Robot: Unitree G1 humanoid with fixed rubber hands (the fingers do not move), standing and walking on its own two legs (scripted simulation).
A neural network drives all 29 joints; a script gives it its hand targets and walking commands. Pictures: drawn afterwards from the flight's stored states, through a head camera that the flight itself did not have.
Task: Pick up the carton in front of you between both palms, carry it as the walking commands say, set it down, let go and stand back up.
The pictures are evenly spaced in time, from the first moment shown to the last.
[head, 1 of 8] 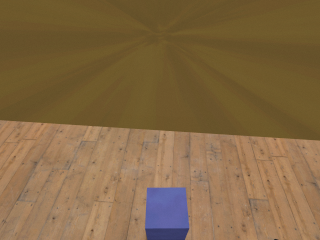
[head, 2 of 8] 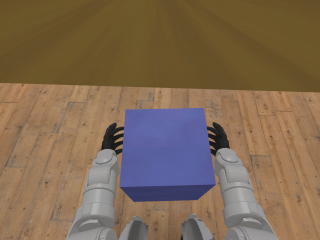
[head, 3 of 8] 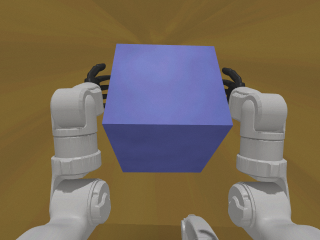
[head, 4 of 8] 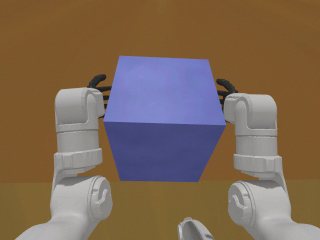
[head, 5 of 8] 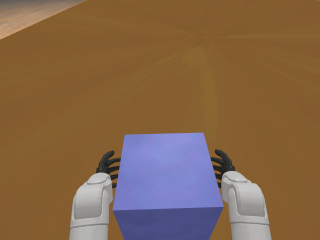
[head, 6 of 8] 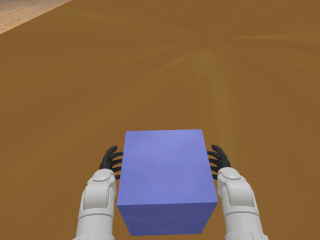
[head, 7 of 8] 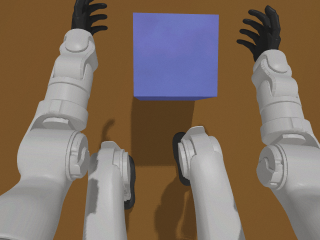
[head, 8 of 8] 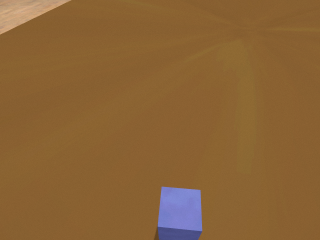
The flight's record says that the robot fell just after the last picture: no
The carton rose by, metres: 1.11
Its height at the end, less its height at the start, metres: +0.36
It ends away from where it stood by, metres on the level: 5.85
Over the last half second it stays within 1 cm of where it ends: yes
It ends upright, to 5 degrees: yes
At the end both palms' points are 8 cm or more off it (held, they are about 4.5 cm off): yes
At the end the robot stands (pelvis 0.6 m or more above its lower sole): yes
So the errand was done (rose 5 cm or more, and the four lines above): yes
